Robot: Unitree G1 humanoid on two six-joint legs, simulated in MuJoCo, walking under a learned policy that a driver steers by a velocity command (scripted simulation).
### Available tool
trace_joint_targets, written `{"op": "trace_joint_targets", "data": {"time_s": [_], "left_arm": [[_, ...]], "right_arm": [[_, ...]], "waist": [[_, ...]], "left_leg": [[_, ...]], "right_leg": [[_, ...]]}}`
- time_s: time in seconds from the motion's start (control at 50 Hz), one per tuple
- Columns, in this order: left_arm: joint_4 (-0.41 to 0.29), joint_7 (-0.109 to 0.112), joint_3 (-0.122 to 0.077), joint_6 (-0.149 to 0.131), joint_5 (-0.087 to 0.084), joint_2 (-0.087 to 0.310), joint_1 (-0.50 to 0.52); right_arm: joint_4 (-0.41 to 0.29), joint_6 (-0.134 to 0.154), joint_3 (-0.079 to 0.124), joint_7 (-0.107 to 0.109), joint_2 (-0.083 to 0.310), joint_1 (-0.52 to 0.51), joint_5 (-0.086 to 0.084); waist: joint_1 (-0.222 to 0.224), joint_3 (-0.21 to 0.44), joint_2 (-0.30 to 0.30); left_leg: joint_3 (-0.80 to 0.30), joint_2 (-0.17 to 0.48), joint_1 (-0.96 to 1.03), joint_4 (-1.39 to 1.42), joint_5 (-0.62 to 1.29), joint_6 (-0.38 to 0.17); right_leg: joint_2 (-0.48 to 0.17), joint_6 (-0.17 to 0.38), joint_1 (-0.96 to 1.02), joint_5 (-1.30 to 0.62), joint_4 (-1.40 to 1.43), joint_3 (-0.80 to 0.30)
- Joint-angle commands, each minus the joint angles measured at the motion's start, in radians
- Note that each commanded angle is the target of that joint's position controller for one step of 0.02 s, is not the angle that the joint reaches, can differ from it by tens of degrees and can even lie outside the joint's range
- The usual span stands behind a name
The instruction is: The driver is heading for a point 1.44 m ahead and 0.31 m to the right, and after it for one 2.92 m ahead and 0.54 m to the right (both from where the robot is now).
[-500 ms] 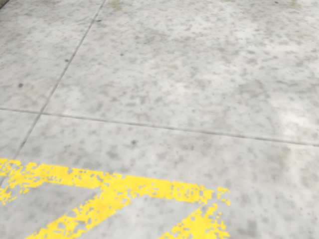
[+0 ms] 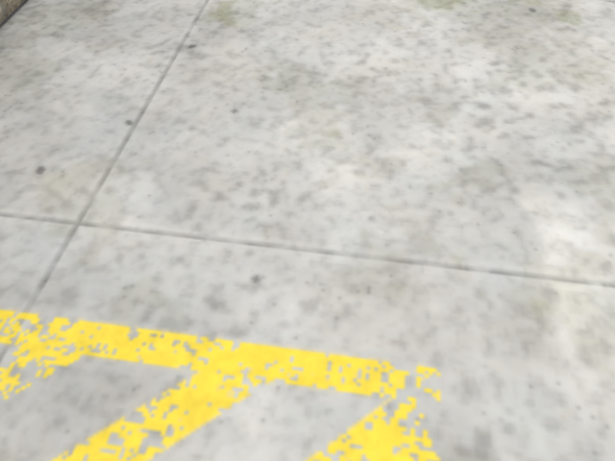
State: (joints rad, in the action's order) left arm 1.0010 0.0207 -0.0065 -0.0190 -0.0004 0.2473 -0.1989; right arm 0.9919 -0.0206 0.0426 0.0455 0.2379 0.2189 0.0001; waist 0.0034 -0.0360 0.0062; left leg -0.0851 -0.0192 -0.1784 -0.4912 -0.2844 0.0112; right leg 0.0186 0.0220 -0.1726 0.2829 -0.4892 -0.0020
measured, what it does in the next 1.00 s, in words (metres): walks ahead: right foot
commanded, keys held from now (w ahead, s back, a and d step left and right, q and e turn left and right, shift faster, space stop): w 0.90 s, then w+e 0.10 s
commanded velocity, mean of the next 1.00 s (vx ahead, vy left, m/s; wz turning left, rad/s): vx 0.41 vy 0.00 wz -0.01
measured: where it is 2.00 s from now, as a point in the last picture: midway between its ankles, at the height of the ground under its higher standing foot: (358, 280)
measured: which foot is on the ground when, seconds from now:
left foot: down 0.00-0.70, up 0.72-1.00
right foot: down 0.00-0.22, up 0.24-0.66, down 0.68-1.00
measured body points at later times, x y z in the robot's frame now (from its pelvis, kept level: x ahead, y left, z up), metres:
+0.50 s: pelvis +0.14 +0.05 +0.01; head +0.16 +0.06 +0.46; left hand +0.31 +0.30 -0.11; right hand +0.07 -0.20 -0.13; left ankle +0.03 +0.14 -0.74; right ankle +0.28 -0.12 -0.68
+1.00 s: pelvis +0.43 -0.01 +0.01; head +0.44 -0.01 +0.46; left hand +0.43 +0.26 -0.13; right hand +0.58 -0.28 -0.10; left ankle +0.57 +0.17 -0.67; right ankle +0.40 -0.09 -0.74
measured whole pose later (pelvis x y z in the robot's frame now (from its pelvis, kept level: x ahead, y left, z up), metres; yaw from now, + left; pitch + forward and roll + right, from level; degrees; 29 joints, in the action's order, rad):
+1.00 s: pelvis +0.43 -0.01 +0.01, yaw -1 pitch +0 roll -2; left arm 0.98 -0.02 -0.04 -0.10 0.00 0.24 -0.34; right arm 0.88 0.08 0.06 0.02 0.28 0.12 0.00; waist 0.06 -0.02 0.04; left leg -0.06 0.15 -0.67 -0.86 -0.08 0.00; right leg 0.09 0.08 -0.08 0.15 -0.22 0.04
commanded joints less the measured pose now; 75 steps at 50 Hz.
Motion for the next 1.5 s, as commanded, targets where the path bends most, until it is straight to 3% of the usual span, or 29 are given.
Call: {"op": "trace_joint_targets", "data": {"time_s": [0.02, 0.06, 0.1, 0.2, 0.22, 0.24, 0.26, 0.3, 0.38, 0.48, 0.6, 0.64, 0.68, 0.7, 0.72, 0.74, 0.76, 0.8, 0.88, 0.96, 1.1, 1.18, 1.22, 1.24, 1.26, 1.28, 1.32, 1.34, 1.5], "left_arm": [[-0.022, 0.012, -0.04, -0.004, -0.014, 0.176, -0.046], [-0.013, 0.015, -0.059, -0.018, -0.019, 0.227, -0.089], [-0.027, 0.012, -0.062, -0.036, -0.014, 0.213, -0.077], [-0.065, 0.0, -0.059, -0.027, -0.037, 0.187, 0.005], [-0.072, -0.005, -0.043, -0.031, -0.028, 0.137, 0.014], [-0.097, -0.013, -0.019, -0.041, -0.01, 0.054, 0.028], [-0.135, -0.01, -0.028, -0.059, -0.027, 0.075, 0.046], [-0.131, -0.022, -0.04, -0.083, -0.056, 0.135, 0.04], [-0.124, -0.042, -0.051, -0.09, -0.019, 0.118, 0.065], [-0.205, -0.048, -0.025, -0.079, -0.018, 0.05, 0.253], [-0.262, -0.069, -0.028, -0.084, -0.029, 0.086, 0.342], [-0.248, -0.071, -0.048, -0.086, -0.027, 0.127, 0.258], [-0.164, -0.057, -0.09, -0.077, -0.031, 0.195, -0.03], [-0.129, -0.045, -0.107, -0.069, -0.019, 0.263, -0.202], [-0.104, -0.058, -0.108, -0.069, -0.007, 0.289, -0.239], [-0.111, -0.06, -0.082, -0.075, -0.014, 0.188, -0.183], [-0.127, -0.058, -0.071, -0.082, -0.014, 0.155, -0.084], [-0.148, -0.064, -0.061, -0.097, 0.002, 0.12, 0.037], [-0.111, -0.063, -0.053, -0.106, 0.003, 0.102, 0.015], [-0.086, -0.033, -0.063, -0.094, -0.003, 0.149, -0.074], [-0.054, -0.012, -0.072, -0.066, -0.026, 0.169, -0.212], [-0.064, -0.001, -0.089, -0.045, -0.026, 0.191, -0.199], [-0.1, -0.006, -0.07, -0.042, -0.01, 0.139, -0.167], [-0.136, -0.01, -0.044, -0.054, -0.004, 0.039, -0.24], [-0.147, -0.012, -0.036, -0.067, -0.031, 0.035, -0.287], [-0.146, -0.008, -0.066, -0.068, -0.053, 0.148, -0.229], [-0.163, -0.003, -0.077, -0.058, -0.043, 0.148, -0.141], [-0.165, -0.003, -0.084, -0.047, -0.034, 0.132, -0.139], [-0.256, -0.03, -0.077, -0.014, -0.024, 0.07, -0.019]], "right_arm": [[-0.034, 0.021, 0.017, 0.002, 0.093, -0.012, -0.009], [-0.062, 0.056, 0.01, -0.012, 0.075, -0.062, -0.018], [-0.064, 0.081, 0.014, -0.028, 0.087, -0.066, -0.026], [0.042, 0.103, 0.028, -0.045, 0.076, 0.133, -0.021], [0.065, 0.1, 0.035, -0.043, 0.089, 0.216, -0.022], [0.072, 0.1, 0.05, -0.034, 0.167, 0.319, -0.022], [0.079, 0.113, 0.055, -0.05, 0.23, 0.358, -0.01], [0.03, 0.14, 0.024, -0.058, 0.139, 0.199, -0.008], [0.018, 0.127, -0.001, -0.061, 0.089, 0.189, 0.0], [0.021, 0.11, 0.001, -0.03, 0.135, 0.238, 0.002], [0.041, 0.103, 0.016, -0.023, 0.154, 0.275, -0.019], [0.029, 0.092, 0.027, -0.022, 0.177, 0.245, -0.011], [0.013, 0.073, 0.024, -0.024, 0.168, 0.223, 0.004], [-0.012, 0.073, 0.007, -0.025, 0.125, 0.25, 0.023], [-0.004, 0.097, -0.033, -0.041, -0.038, 0.396, 0.005], [-0.006, 0.125, -0.008, -0.046, 0.083, 0.299, -0.025], [-0.045, 0.142, 0.01, -0.047, 0.14, 0.188, -0.051], [-0.058, 0.146, 0.019, -0.031, 0.137, 0.117, -0.032], [-0.07, 0.105, 0.021, -0.027, 0.082, 0.133, -0.018], [-0.151, 0.107, 0.024, -0.024, 0.094, -0.06, 0.004], [-0.228, 0.134, 0.008, -0.056, 0.084, -0.298, -0.014], [-0.235, 0.152, 0.028, -0.066, 0.15, -0.244, -0.02], [-0.175, 0.159, 0.065, -0.053, 0.232, 0.035, -0.005], [-0.16, 0.151, 0.09, -0.045, 0.328, 0.169, 0.012], [-0.152, 0.142, 0.078, -0.052, 0.286, 0.179, 0.01], [-0.171, 0.141, 0.051, -0.052, 0.188, 0.106, 0.005], [-0.181, 0.138, 0.031, -0.055, 0.121, -0.015, 0.002], [-0.178, 0.14, 0.025, -0.055, 0.102, -0.05, 0.008], [-0.138, 0.145, 0.054, -0.038, 0.167, -0.038, 0.013]], "waist": [[0.024, -0.056, -0.116], [0.039, -0.122, -0.187], [0.031, -0.128, -0.154], [-0.078, -0.013, -0.087], [-0.108, 0.011, -0.015], [-0.132, 0.053, 0.227], [-0.128, 0.026, 0.294], [-0.058, -0.093, 0.114], [-0.041, -0.06, 0.095], [-0.078, -0.089, 0.068], [-0.054, -0.111, 0.083], [0.006, -0.029, 0.107], [0.146, 0.155, 0.112], [0.178, 0.297, -0.023], [0.08, 0.448, -0.314], [0.112, 0.334, -0.194], [0.088, 0.17, -0.141], [0.022, 0.061, -0.014], [-0.035, 0.023, -0.063], [0.006, -0.034, -0.032], [0.077, -0.043, -0.051], [0.013, -0.001, -0.095], [-0.118, 0.201, -0.061], [-0.115, 0.375, 0.149], [-0.093, 0.452, 0.329], [-0.093, 0.292, 0.196], [-0.051, 0.105, 0.083], [-0.023, 0.063, 0.102], [-0.01, -0.008, 0.051]], "left_leg": [[0.073, -0.045, -0.155, -0.077, -0.236, -0.031], [0.082, 0.007, -0.261, -0.258, -0.169, -0.039], [0.049, 0.063, -0.339, -0.338, -0.226, -0.055], [0.17, -0.023, 0.155, 0.039, 0.075, -0.044], [0.076, 0.034, 0.263, 0.079, 0.031, -0.057], [-0.272, 0.252, 0.365, 0.229, -0.129, -0.141], [-0.604, 0.404, 0.343, 0.343, -0.297, -0.28], [-0.478, 0.368, 0.272, 0.354, -0.324, -0.26], [-0.16, 0.241, 0.246, 0.362, 0.181, -0.175], [-0.019, 0.192, 0.14, 0.403, 0.332, -0.184], [0.013, 0.264, 0.244, 0.38, 0.419, -0.17], [0.029, 0.275, 0.305, 0.259, 0.718, -0.148], [0.077, 0.214, 0.222, -0.092, 0.915, -0.106], [0.1, 0.148, -0.028, -0.417, 0.557, -0.083], [0.028, -0.055, -0.368, -0.751, -0.245, -0.031], [-0.076, -0.009, -0.471, -0.864, -0.271, -0.058], [-0.041, 0.041, -0.527, -0.873, -0.179, -0.076], [-0.01, 0.131, -0.429, -0.773, -0.022, -0.072], [0.006, 0.182, -0.362, -0.64, 0.031, -0.05], [0.021, 0.182, -0.495, -0.386, 0.224, -0.001], [0.044, 0.086, -0.4, -0.032, 0.381, 0.018], [0.032, 0.064, -0.259, 0.041, 0.257, -0.017], [-0.016, 0.134, 0.159, 0.022, 0.22, -0.096], [-0.342, 0.375, 0.548, 0.026, 0.141, -0.206], [-0.659, 0.477, 0.618, 0.165, -0.028, -0.283], [-0.537, 0.433, 0.486, 0.191, -0.104, -0.234], [-0.267, 0.346, 0.21, 0.246, 0.025, -0.178], [-0.181, 0.312, 0.125, 0.281, 0.079, -0.165], [0.132, 0.278, 0.065, 0.378, 0.317, -0.189]], "right_leg": [[-0.141, 0.109, -0.054, 0.485, 0.227, -0.22], [-0.328, 0.219, -0.071, 0.58, 0.357, -0.473], [-0.365, 0.239, -0.029, 0.458, 0.369, -0.499], [-0.162, 0.125, -0.204, 0.189, 0.192, -0.163], [-0.113, 0.092, -0.282, 0.14, 0.043, -0.101], [-0.014, 0.018, -0.431, 0.152, -0.302, 0.027], [0.033, 0.015, -0.584, 0.301, -0.528, -0.022], [-0.085, 0.052, -0.697, 0.134, -0.672, -0.094], [-0.138, 0.027, -0.623, -0.102, -0.549, -0.029], [-0.094, -0.031, -0.527, -0.269, -0.232, 0.043], [-0.064, 0.024, -0.439, -0.313, -0.034, 0.025], [-0.026, 0.058, -0.313, -0.253, -0.037, 0.044], [0.009, 0.11, 0.063, -0.232, -0.045, 0.066], [-0.194, 0.171, 0.38, -0.173, -0.072, -0.183], [-0.409, 0.337, 0.634, 0.135, 0.116, -0.711], [-0.37, 0.287, 0.539, 0.225, 0.225, -0.753], [-0.348, 0.246, 0.38, 0.148, 0.244, -0.588], [-0.281, 0.218, 0.104, -0.121, 0.288, -0.364], [-0.224, 0.227, -0.043, -0.21, 0.376, -0.203], [-0.21, 0.228, -0.016, -0.241, 0.407, -0.179], [-0.197, 0.184, 0.071, -0.259, 0.318, -0.171], [-0.239, 0.149, 0.141, -0.334, 0.189, -0.239], [-0.136, 0.098, 0.01, -0.377, -0.154, -0.183], [0.014, 0.028, -0.322, -0.05, -0.515, -0.074], [0.035, 0.017, -0.518, 0.326, -0.722, -0.113], [-0.031, 0.024, -0.588, 0.268, -0.803, -0.152], [-0.11, 0.02, -0.549, 0.106, -0.751, -0.11], [-0.14, 0.017, -0.508, 0.055, -0.705, -0.114], [-0.163, -0.012, -0.513, -0.238, -0.418, -0.08]]}}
